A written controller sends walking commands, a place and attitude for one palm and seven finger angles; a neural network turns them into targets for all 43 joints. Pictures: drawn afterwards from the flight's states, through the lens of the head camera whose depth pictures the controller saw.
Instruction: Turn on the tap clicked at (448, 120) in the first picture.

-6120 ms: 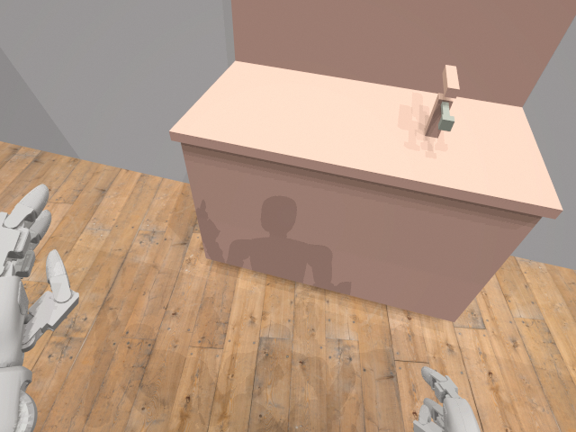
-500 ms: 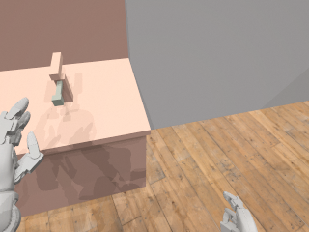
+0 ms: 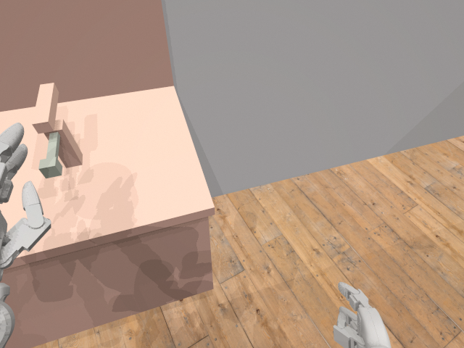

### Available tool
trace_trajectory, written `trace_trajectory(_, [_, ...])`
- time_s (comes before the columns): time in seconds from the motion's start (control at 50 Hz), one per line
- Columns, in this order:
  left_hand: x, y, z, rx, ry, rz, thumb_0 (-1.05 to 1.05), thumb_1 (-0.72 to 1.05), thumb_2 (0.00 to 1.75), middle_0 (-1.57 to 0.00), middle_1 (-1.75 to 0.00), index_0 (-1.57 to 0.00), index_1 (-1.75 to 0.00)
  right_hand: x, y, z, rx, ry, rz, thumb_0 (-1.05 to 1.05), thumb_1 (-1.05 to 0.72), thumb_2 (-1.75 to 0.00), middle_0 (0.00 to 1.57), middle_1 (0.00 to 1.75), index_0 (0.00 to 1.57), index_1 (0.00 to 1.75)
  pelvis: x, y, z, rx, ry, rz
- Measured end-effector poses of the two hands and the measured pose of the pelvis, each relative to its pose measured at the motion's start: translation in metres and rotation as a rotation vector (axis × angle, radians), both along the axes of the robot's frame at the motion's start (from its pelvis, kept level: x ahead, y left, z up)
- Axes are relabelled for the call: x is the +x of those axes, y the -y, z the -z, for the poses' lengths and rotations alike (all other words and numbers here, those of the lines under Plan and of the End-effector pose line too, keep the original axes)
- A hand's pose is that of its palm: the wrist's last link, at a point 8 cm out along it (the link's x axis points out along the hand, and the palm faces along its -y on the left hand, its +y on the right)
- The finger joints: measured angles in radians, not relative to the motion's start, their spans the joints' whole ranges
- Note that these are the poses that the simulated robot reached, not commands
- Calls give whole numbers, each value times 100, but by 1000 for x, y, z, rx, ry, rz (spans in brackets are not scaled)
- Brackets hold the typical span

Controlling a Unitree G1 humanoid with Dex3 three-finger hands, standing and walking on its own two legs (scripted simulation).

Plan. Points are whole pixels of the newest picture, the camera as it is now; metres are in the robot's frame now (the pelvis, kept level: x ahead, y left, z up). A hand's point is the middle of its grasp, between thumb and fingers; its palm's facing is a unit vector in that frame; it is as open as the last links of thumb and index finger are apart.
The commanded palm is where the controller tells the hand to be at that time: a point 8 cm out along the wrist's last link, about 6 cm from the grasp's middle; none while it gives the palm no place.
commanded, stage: shuffle to correct the standing spot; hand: left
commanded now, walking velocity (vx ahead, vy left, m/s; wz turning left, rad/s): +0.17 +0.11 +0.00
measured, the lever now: (50, 167) +0.41 +0.37 +0.06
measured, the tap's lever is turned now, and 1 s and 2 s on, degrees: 0 0 0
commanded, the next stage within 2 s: come to a stop and stand still in 0.58 s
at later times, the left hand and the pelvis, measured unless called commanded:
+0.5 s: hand (40, 175) +0.28 +0.26 +0.20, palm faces +0.38 -0.80 -0.46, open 7.4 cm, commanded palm +0.20 +0.31 +0.20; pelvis +0.04 +0.03 -0.01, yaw -1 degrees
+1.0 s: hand (45, 154) +0.32 +0.27 +0.20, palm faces +0.37 -0.84 -0.39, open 7.4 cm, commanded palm +0.24 +0.33 +0.20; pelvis +0.09 +0.05 +0.01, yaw +0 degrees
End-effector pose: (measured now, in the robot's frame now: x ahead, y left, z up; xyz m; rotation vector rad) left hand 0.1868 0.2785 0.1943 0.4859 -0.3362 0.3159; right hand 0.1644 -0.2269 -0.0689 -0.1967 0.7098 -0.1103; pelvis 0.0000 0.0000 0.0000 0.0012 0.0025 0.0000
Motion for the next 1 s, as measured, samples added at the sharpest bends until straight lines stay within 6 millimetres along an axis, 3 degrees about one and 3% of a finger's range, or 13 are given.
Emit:
trace_trajectory(0.1, [4, 1, -11, 67, -8, -10, 1, 89, 90, -22, -30, -21, -30, 2, -2, 7, 32, -23, -1, 1, -90, -90, 20, 30, 20, 30, 11, 4, -1, -20, -16, -16])
trace_trajectory(0.24, [3, -13, -6, 11, -7, -62, 1, 89, 90, -22, -30, -21, -30, 4, -1, 7, -12, -141, -47, 1, -90, -90, 21, 30, 20, 30, 22, -5, -10, -6, -1, 2])
trace_trajectory(0.3, [15, -20, -2, -3, 3, -50, 1, 89, 90, -21, -30, -21, -30, 13, -5, 7, -39, -134, -35, 1, -90, -90, 21, 30, 20, 30, 32, -16, -7, 7, 24, -5])
trace_trajectory(0.36, [34, -28, 0, 26, 48, -14, 1, 89, 90, -21, -30, -21, -30, 29, -10, 15, -51, -63, 17, 1, -90, -90, 21, 30, 20, 30, 39, -30, 8, 15, 53, 15])
trace_trajectory(0.46, [57, -30, -12, 81, 73, 14, 2, 89, 90, -21, -30, -21, -30, 44, -36, 14, 38, 12, 34, 1, -91, -90, 20, 30, 20, 30, 37, -30, 8, 49, 58, 9])
trace_trajectory(0.56, [45, -13, -30, 178, 55, 31, 2, 89, 90, -21, -30, -21, -30, 48, -49, 23, 118, 31, -2, 1, -90, -90, 20, 30, 20, 30, 46, -25, 10, 52, 23, 6])
trace_trajectory(0.62, [35, -13, -34, 169, 18, 1, 1, 89, 90, -22, -30, -21, -30, 45, -48, 31, 115, -55, -30, 1, -90, -90, 21, 30, 20, 30, 56, -27, 2, 37, 27, -14])
trace_trajectory(0.7, [37, -34, -33, 100, -38, -106, 1, 88, 90, -22, -30, -21, -31, 41, -41, 23, 80, -147, -44, 1, -90, -90, 21, 30, 20, 30, 72, -30, -19, 59, 9, -6])
trace_trajectory(0.8, [60, -57, -10, 0, -98, -186, 1, 89, 90, -21, -30, -21, -30, 55, -31, 10, 11, -127, -33, 2, -90, -90, 21, 30, 20, 30, 83, -38, -27, 70, 11, -13])
trace_trajectory(0.9, [88, -48, 4, -65, -31, -68, 2, 89, 90, -21, -30, -20, -30, 86, -31, -1, -52, -12, 19, 2, -91, -90, 20, 30, 20, 30, 90, -52, -11, 40, 37, 3])
trace_trajectory(1.0, [93, -37, -16, 15, 45, 23, 2, 89, 90, -21, -30, -21, -30, 105, -48, -21, -23, 87, 5, 1, -91, -90, 20, 30, 20, 30, 85, -46, -10, 49, 48, -5])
